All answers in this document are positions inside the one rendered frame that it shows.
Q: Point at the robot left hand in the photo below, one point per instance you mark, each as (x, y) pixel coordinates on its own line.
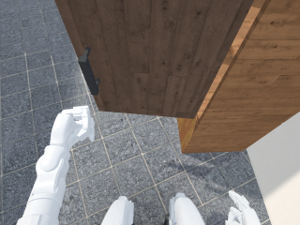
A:
(64, 126)

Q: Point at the robot left forearm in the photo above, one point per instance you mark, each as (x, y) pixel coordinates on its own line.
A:
(48, 192)

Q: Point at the robot right hand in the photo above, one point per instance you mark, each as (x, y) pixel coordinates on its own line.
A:
(247, 216)

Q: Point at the handle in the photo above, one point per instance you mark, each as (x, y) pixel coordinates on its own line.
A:
(88, 72)

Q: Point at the left robot thigh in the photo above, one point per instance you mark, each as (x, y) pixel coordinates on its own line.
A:
(121, 212)

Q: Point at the cupboard door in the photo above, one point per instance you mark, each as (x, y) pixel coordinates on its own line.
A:
(153, 57)

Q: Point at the right robot shin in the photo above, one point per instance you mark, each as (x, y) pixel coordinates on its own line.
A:
(181, 195)

